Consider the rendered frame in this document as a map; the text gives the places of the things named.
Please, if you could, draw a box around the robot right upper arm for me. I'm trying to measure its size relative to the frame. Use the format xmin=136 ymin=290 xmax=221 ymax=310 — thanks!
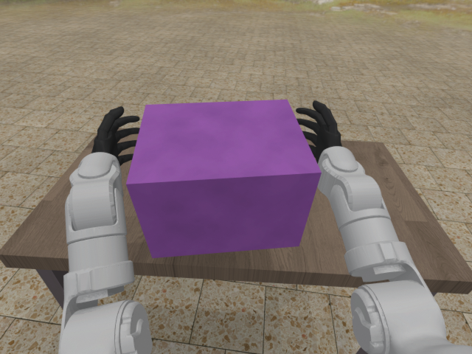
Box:
xmin=350 ymin=280 xmax=472 ymax=354

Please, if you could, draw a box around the robot right forearm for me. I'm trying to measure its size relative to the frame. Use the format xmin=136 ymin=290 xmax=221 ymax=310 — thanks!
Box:
xmin=317 ymin=146 xmax=446 ymax=336

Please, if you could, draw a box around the left robot hand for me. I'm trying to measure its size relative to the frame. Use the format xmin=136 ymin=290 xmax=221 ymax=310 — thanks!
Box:
xmin=91 ymin=106 xmax=140 ymax=166

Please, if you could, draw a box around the robot left forearm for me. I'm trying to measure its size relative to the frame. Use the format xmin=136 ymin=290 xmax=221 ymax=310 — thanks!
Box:
xmin=58 ymin=152 xmax=135 ymax=354

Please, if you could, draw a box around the table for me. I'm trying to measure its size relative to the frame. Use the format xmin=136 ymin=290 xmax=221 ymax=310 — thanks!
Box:
xmin=0 ymin=128 xmax=472 ymax=354

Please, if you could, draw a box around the carton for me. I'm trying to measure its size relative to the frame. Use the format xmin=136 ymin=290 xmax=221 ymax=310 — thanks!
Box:
xmin=126 ymin=100 xmax=322 ymax=258

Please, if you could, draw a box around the robot left upper arm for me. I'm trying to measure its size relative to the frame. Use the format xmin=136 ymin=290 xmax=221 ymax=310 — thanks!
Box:
xmin=60 ymin=299 xmax=153 ymax=354

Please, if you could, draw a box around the right robot hand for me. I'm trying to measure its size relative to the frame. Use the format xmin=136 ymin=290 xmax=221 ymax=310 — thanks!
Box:
xmin=296 ymin=100 xmax=342 ymax=164

